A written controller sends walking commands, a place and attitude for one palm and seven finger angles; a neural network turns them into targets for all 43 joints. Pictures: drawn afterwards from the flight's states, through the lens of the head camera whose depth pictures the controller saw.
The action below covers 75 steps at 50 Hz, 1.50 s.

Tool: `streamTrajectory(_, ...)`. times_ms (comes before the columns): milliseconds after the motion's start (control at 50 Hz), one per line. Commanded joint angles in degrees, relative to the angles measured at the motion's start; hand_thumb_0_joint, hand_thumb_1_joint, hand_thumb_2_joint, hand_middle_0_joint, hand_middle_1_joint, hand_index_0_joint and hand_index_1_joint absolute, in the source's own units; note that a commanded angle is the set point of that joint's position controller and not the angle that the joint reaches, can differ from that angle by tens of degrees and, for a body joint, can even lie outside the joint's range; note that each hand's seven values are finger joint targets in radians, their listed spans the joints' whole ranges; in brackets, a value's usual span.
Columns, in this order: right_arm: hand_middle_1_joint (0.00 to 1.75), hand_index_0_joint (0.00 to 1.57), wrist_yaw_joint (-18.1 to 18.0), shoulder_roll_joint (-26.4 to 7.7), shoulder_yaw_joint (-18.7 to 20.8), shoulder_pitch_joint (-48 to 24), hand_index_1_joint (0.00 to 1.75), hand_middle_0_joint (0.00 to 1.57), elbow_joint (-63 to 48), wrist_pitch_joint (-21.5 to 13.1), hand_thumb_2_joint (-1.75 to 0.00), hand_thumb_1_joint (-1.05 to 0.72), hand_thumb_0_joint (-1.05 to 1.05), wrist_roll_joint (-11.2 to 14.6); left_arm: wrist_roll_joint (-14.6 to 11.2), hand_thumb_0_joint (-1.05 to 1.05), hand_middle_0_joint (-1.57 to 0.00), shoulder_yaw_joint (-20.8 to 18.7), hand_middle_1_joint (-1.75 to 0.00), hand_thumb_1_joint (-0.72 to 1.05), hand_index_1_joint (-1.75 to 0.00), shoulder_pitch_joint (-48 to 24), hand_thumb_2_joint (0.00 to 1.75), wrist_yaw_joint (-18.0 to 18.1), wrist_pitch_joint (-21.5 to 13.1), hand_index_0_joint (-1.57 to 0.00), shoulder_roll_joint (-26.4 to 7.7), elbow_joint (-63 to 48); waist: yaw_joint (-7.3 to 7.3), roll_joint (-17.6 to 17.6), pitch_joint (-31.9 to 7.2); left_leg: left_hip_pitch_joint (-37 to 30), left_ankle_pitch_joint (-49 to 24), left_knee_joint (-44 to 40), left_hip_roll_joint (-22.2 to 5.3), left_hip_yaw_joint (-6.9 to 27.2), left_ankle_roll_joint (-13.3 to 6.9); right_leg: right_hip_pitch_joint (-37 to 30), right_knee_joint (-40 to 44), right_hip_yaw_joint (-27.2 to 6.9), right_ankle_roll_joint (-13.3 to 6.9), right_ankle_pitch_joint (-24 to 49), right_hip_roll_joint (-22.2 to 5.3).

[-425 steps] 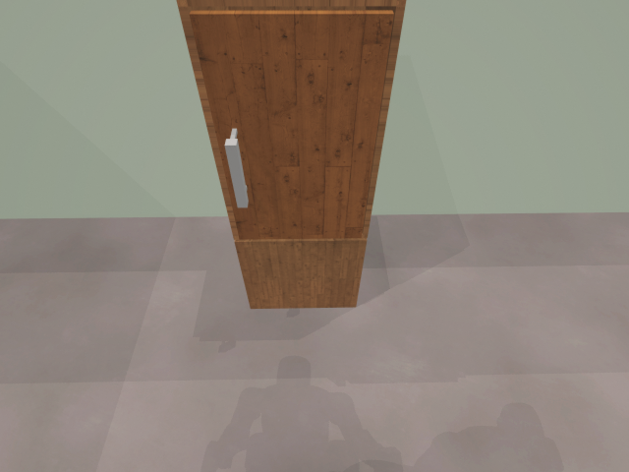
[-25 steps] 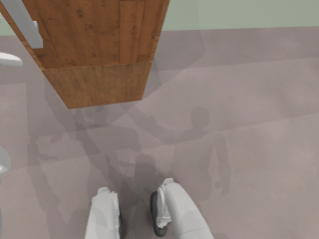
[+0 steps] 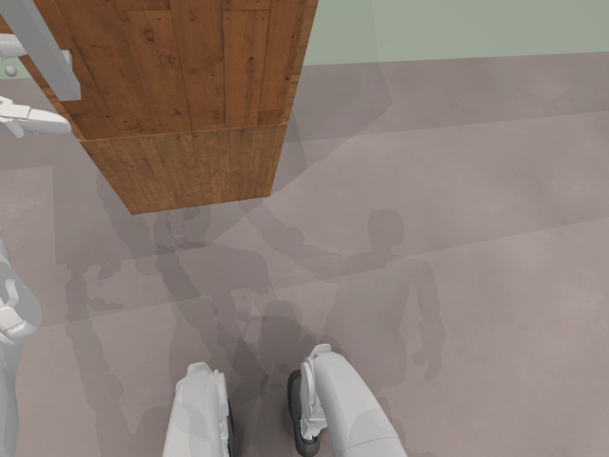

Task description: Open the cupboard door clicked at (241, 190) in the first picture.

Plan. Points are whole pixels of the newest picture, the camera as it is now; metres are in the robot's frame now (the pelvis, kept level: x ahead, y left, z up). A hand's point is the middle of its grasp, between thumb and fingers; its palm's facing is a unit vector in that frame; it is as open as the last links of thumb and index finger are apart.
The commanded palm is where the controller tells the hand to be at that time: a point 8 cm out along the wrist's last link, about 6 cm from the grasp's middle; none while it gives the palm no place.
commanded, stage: slide the fingers in behind the handle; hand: left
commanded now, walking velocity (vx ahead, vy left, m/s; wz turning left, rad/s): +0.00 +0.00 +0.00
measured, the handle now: (34, 19) +0.61 +0.24 +0.06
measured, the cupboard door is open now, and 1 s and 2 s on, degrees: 0 0 1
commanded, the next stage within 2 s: close the thumb around the handle in 1.14 s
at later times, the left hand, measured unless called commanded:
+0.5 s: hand (48, 66) +0.56 +0.23 +0.05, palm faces +0.11 -0.99 -0.02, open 14.0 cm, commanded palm +0.54 +0.25 +0.05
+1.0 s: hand (66, 66) +0.55 +0.21 +0.05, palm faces +0.12 -0.99 -0.03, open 14.1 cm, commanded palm +0.54 +0.24 +0.05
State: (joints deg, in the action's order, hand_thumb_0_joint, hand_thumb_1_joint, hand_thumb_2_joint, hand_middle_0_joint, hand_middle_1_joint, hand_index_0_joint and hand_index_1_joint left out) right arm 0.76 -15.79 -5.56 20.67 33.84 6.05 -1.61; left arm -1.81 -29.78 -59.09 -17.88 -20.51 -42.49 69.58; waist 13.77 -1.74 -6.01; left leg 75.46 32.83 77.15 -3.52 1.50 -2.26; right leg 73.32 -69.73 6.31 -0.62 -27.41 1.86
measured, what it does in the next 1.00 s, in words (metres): stands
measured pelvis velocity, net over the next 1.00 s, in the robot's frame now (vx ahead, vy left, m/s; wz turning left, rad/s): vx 0.00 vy -0.01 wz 0.01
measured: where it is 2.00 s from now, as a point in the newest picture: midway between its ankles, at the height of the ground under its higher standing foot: (264, 440)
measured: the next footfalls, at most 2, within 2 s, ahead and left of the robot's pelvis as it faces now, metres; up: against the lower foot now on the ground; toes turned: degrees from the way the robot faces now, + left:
none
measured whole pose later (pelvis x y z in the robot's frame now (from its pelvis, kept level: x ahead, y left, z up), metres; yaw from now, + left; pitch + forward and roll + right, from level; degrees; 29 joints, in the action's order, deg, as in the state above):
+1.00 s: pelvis +0.00 -0.01 +0.00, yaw +1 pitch +30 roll -5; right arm 2.0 -14.9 -4.1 20.9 34.9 6.1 -2.4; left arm -1.5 -26.1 -58.4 -10.0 -24.1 -34.6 69.3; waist 13.2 -2.2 -6.8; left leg 73.4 32.8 75.8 -3.1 0.7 -1.7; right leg 72.2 -69.9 5.4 -1.0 -28.1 1.6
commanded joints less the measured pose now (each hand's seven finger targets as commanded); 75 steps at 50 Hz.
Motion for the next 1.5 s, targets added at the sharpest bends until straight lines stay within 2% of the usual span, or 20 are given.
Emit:
streamTrajectory(0, 0.30, 0.20, -0.8, -12.1, 4.7, 12.4, 0.30, 0.20, -0.5, -0.6, -0.90, -0.90, 0.00, -0.7, -1.1, 0.00, -0.30, -0.9, -1.20, -0.50, -1.20, -25.0, 0.30, 0.9, -5.2, -0.30, -15.5, -13.2, 0.40, -15.3, -34.0, -29.5, -27.9, -8.4, 0.2, 5.3, 0.9, -11.7, 6.0, -2.8, -0.7, 14.1, 1.5)
streamTrajectory(140, 0.30, 0.20, -0.6, -11.8, 4.8, 12.6, 0.30, 0.20, -0.5, -0.3, -0.90, -0.90, 0.00, -0.7, -1.0, 0.00, -0.30, 1.3, -1.20, -0.50, -1.20, -24.2, 0.30, 1.5, -4.6, -0.30, -11.8, -10.7, 0.92, -13.9, -32.6, -28.9, -28.5, -8.3, 0.4, 5.0, 0.8, -11.7, 6.3, -2.9, -0.6, 15.1, 1.4)
streamTrajectory(180, 0.30, 0.20, -0.5, -11.7, 4.9, 12.6, 0.30, 0.20, -0.7, -0.4, -0.90, -0.90, 0.00, -0.9, -1.2, 0.00, -0.30, 0.4, -1.20, -0.50, -1.20, -24.4, 0.30, 2.0, -5.2, -0.30, -12.3, -13.0, 0.02, -16.3, -34.9, -30.4, -30.3, -8.1, 0.5, 5.0, 1.0, -12.0, 5.7, -3.0, -1.0, 16.2, 1.3)
streamTrajectory(240, 0.30, 0.20, -0.2, -11.4, 5.3, 12.6, 0.30, 0.20, -0.7, -0.4, -0.90, -0.90, 0.00, -1.0, -1.7, 0.00, -0.30, -0.2, -1.20, -0.50, -1.20, -23.0, 0.30, 2.7, -5.8, -0.30, -11.4, -14.4, -0.41, -15.1, -36.8, -31.3, -31.8, -8.1, 0.5, 4.7, 1.1, -14.2, 6.0, -3.2, -0.7, 18.1, 1.4)
streamTrajectory(320, 0.30, 0.20, -0.1, -11.2, 5.1, 12.2, 0.30, 0.20, -0.5, -0.1, -0.90, -0.90, 0.00, -0.8, -1.2, 0.00, -0.30, 1.7, -1.20, -0.50, -1.20, -22.9, 0.30, 3.7, -5.2, -0.30, -8.9, -11.2, 0.53, -12.7, -31.7, -28.0, -27.6, -8.7, 0.6, 4.4, 0.8, -12.9, 6.6, -3.2, -0.5, 15.4, 1.4)
streamTrajectory(360, 0.30, 0.20, -0.2, -11.3, 5.0, 12.4, 0.30, 0.20, -0.5, -0.3, -0.90, -0.90, 0.00, -0.8, -1.0, 0.00, -0.30, 1.5, -1.20, -0.50, -1.20, -25.0, 0.30, 4.4, -5.4, -0.30, -9.8, -11.8, 0.85, -12.0, -31.7, -26.6, -25.9, -8.8, 0.8, 4.2, 0.5, -13.8, 6.8, -3.4, -0.5, 14.7, 1.4)
streamTrajectory(400, 0.30, 0.20, -0.3, -11.4, 5.1, 12.6, 0.30, 0.20, -0.5, -0.5, -0.90, -0.90, 0.00, -1.2, -0.6, 0.00, -0.30, -0.6, -1.20, -0.50, -1.20, -26.2, 0.30, 5.1, -6.6, -0.30, -12.3, -13.5, 0.14, -13.7, -35.4, -28.4, -28.2, -8.3, 0.8, 4.5, 0.8, -14.4, 5.9, -3.5, -0.7, 16.0, 1.3)
streamTrajectory(460, 0.30, 0.20, 0.2, -10.8, 5.3, 12.3, 0.30, 0.20, -0.2, -0.7, -0.90, -0.90, 0.00, -1.2, -0.5, 0.00, -0.30, 2.5, -1.20, -0.50, -1.20, -24.6, 0.30, 5.2, -7.1, -0.30, -7.4, -12.5, 0.62, -14.1, -34.5, -29.6, -28.6, -8.3, 0.8, 4.4, 1.0, -13.2, 6.3, -3.3, -0.7, 16.1, 1.4)
streamTrajectory(560, 0.30, 0.20, 0.2, -11.1, 5.3, 12.6, 0.30, 0.20, -0.3, -0.2, -0.90, -0.90, 0.00, -1.1, -0.9, 0.00, -0.30, 1.5, -1.20, -0.50, -1.20, -23.9, 0.30, 5.8, -6.0, -0.30, -8.1, -10.8, 0.64, -11.0, -33.3, -26.4, -26.7, -8.5, 0.9, 3.9, 0.5, -15.3, 6.5, -3.6, -0.5, 16.3, 1.4)
streamTrajectory(720, 0.30, 0.20, 0.5, -10.6, 5.7, 12.8, 0.30, 0.20, -0.3, -0.4, -0.90, -0.90, 0.00, -1.4, -0.4, 0.00, -0.30, 2.0, -1.20, -0.50, -1.20, -24.6, 0.30, 7.0, -7.9, -0.30, -6.6, -14.0, 0.10, -13.6, -36.9, -29.5, -30.4, -8.2, 1.0, 4.0, 1.0, -15.9, 5.7, -3.7, -0.7, 19.0, 1.3)
streamTrajectory(780, 0.30, 0.20, 0.5, -10.7, 5.6, 13.0, 0.30, 0.20, -0.2, -0.2, -0.90, -0.90, 0.00, -1.3, -0.4, 0.00, -0.30, 1.9, -1.20, -0.50, -1.20, -23.7, 0.30, 7.3, -7.3, -0.30, -6.4, -11.7, 0.46, -12.0, -34.2, -27.9, -29.0, -8.3, 1.0, 3.8, 0.7, -15.6, 6.1, -3.8, -0.6, 18.4, 1.4)
streamTrajectory(900, 0.30, 0.20, 0.5, -10.6, 5.7, 12.7, 0.30, 0.20, -0.4, -0.3, -0.90, -0.90, 0.00, -1.3, -0.5, 0.00, -0.30, 1.9, -1.20, -0.50, -1.20, -23.6, 0.30, 7.3, -7.9, -0.30, -6.6, -13.5, -0.28, -12.5, -35.7, -28.8, -29.0, -8.8, 1.1, 3.6, 0.8, -17.0, 6.4, -3.9, -0.6, 18.6, 1.3)
streamTrajectory(960, 0.30, 0.20, 0.5, -10.4, 5.8, 12.4, 0.30, 0.20, 0.3, -0.3, -0.90, -0.90, 0.00, -1.1, -0.5, 0.00, -0.30, 4.7, -1.20, -0.50, -1.20, -24.2, 0.30, 7.2, -7.7, -0.30, -3.1, -11.7, 1.13, -10.9, -33.0, -28.4, -27.3, -9.0, 1.0, 3.9, 0.7, -15.0, 7.0, -3.7, -0.5, 16.9, 1.4)
streamTrajectory(1080, 0.30, 0.20, 0.2, -10.9, 5.5, 12.6, 0.30, 0.20, 0.3, -0.7, -0.90, -0.90, 0.00, -1.3, -0.1, 0.00, -0.30, 2.4, -1.20, -0.50, -1.20, -25.8, 0.30, 7.4, -8.2, -0.30, -7.1, -11.2, 0.73, -12.2, -33.9, -27.1, -26.7, -8.4, 1.3, 3.6, 0.5, -15.6, 6.4, -4.1, -0.8, 16.8, 1.3)
streamTrajectory(1220, 0.30, 0.20, 0.4, -10.7, 5.4, 12.3, 0.30, 0.20, -0.4, -0.3, -0.90, -0.90, 0.00, -1.1, -0.6, 0.00, -0.30, 2.3, -1.20, -0.50, -1.20, -23.9, 0.30, 6.5, -7.6, -0.30, -6.9, -11.3, 0.01, -12.1, -34.3, -26.2, -27.4, -8.1, 1.3, 3.2, 0.5, -17.1, 6.2, -4.3, -0.6, 18.3, 1.4)
streamTrajectory(1320, 0.30, 0.20, 0.3, -10.5, 5.6, 12.1, 0.30, 0.20, 0.0, -0.5, -0.90, -0.90, 0.00, -1.0, -0.9, 0.00, -0.32, 3.5, -1.23, -0.22, -1.23, -24.7, 0.42, 6.7, -7.8, -0.32, -4.9, -11.5, 0.66, -12.0, -33.9, -27.3, -27.4, -8.2, 1.2, 3.5, 0.6, -15.6, 6.4, -4.0, -0.5, 17.5, 1.4)
streamTrajectory(1340, 0.30, 0.20, 0.2, -10.8, 5.6, 12.4, 0.30, 0.20, 0.2, -0.5, -0.90, -0.90, 0.00, -1.1, -0.9, 0.00, -0.32, 2.4, -1.24, -0.16, -1.24, -25.7, 0.44, 7.0, -7.8, -0.32, -6.5, -12.2, 0.79, -11.9, -33.7, -27.4, -27.1, -8.4, 1.1, 3.8, 0.7, -15.6, 6.4, -3.8, -0.5, 17.1, 1.4)
streamTrajectory(1380, 0.30, 0.20, 0.3, -10.9, 5.8, 12.5, 0.30, 0.20, 0.1, -0.6, -0.90, -0.90, 0.00, -1.2, -0.5, 0.00, -0.33, 2.7, -1.25, -0.05, -1.25, -26.1, 0.49, 7.3, -8.3, -0.33, -6.2, -13.8, 0.30, -14.4, -36.4, -30.8, -29.3, -8.4, 1.0, 4.4, 0.9, -13.9, 5.9, -3.7, -0.8, 17.2, 1.4)
streamTrajectory(1440, 0.30, 0.20, 0.2, -10.9, 5.4, 12.4, 0.30, 0.20, 0.6, -0.6, -0.90, -0.90, 0.00, -1.2, -0.4, 0.00, -0.34, 3.5, -1.27, 0.12, -1.27, -25.7, 0.56, 7.4, -7.2, -0.34, -5.4, -8.9, 1.58, -10.8, -31.0, -25.8, -24.9, -8.3, 1.1, 3.8, 0.5, -13.7, 6.8, -3.7, -0.4, 14.9, 1.4)
streamTrajectory(1480, 0.30, 0.20, 0.0, -11.0, 5.3, 12.6, 0.30, 0.20, 0.5, -0.8, -0.90, -0.90, 0.00, -1.3, 0.1, 0.00, -0.35, 3.5, -1.28, 0.23, -1.28, -28.4, 0.61, 7.4, -7.6, -0.35, -6.5, -10.5, 1.58, -12.1, -32.6, -26.4, -24.9, -8.4, 1.1, 4.2, 0.5, -13.6, 6.3, -3.8, -0.7, 14.7, 1.4)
